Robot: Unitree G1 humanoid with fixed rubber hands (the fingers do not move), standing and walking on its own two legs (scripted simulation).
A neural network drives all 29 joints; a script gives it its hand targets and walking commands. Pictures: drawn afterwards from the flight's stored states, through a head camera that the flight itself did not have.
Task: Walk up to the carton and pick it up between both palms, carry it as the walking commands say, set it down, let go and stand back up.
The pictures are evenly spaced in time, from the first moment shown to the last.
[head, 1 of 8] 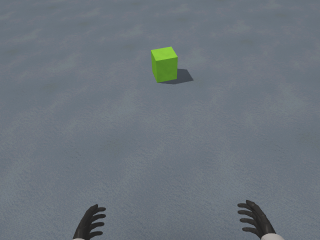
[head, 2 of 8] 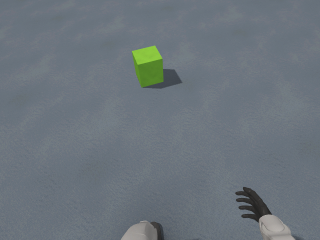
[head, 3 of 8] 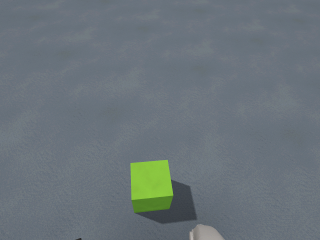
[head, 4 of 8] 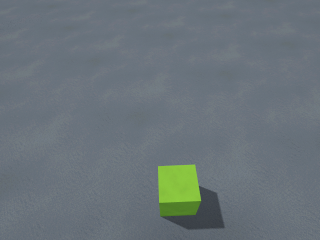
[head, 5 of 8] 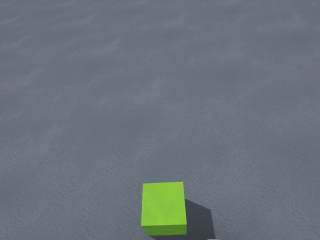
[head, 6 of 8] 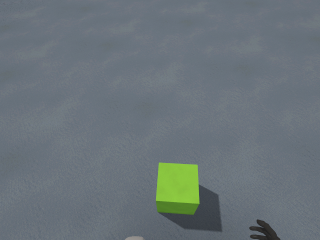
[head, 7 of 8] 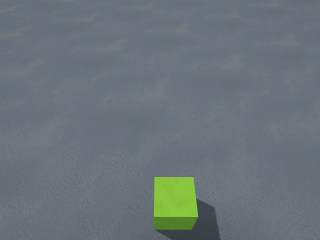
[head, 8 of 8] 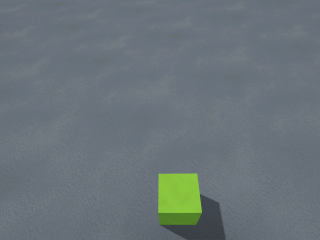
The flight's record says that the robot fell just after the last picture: no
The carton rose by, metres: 0.00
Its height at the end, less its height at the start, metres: +0.00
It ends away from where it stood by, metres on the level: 0.00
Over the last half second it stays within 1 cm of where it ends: yes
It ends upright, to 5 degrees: yes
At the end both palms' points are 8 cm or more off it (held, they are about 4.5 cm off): yes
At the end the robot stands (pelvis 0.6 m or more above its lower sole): yes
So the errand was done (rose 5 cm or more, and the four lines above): no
